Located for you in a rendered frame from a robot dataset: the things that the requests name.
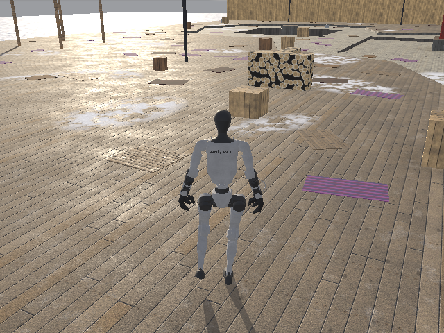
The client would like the left robot hand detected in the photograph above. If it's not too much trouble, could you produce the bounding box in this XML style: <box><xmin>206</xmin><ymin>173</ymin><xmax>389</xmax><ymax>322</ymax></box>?
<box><xmin>178</xmin><ymin>194</ymin><xmax>195</xmax><ymax>211</ymax></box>

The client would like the robot head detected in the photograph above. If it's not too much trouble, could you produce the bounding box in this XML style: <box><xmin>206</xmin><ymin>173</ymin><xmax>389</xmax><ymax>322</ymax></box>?
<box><xmin>211</xmin><ymin>110</ymin><xmax>234</xmax><ymax>143</ymax></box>

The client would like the left robot forearm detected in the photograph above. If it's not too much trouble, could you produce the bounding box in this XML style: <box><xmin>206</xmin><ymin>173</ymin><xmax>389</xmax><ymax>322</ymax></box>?
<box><xmin>180</xmin><ymin>168</ymin><xmax>194</xmax><ymax>196</ymax></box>

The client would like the left robot upper arm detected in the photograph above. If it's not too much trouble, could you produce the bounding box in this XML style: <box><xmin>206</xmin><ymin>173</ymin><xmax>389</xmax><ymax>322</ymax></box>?
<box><xmin>187</xmin><ymin>139</ymin><xmax>208</xmax><ymax>178</ymax></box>

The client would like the right robot upper arm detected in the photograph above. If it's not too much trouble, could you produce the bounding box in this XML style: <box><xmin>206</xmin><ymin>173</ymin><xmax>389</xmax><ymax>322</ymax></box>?
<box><xmin>237</xmin><ymin>140</ymin><xmax>255</xmax><ymax>179</ymax></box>

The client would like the robot left thigh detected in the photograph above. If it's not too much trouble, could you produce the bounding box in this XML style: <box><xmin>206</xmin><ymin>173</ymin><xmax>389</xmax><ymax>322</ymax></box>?
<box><xmin>198</xmin><ymin>193</ymin><xmax>213</xmax><ymax>236</ymax></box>

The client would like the right robot forearm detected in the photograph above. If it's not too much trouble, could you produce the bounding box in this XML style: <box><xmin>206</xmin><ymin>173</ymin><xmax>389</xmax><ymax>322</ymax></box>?
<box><xmin>248</xmin><ymin>169</ymin><xmax>262</xmax><ymax>199</ymax></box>

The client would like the right robot hand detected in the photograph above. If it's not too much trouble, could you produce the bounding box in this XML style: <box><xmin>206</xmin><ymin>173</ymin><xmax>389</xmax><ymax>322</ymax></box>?
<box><xmin>248</xmin><ymin>197</ymin><xmax>264</xmax><ymax>214</ymax></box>

